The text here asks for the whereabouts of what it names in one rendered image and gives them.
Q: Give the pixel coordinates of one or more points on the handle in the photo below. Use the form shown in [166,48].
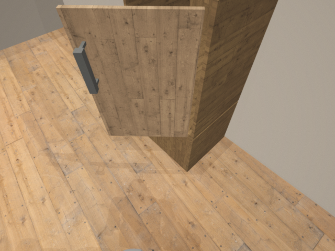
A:
[85,68]

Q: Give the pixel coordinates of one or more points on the cupboard door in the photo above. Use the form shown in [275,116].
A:
[145,58]

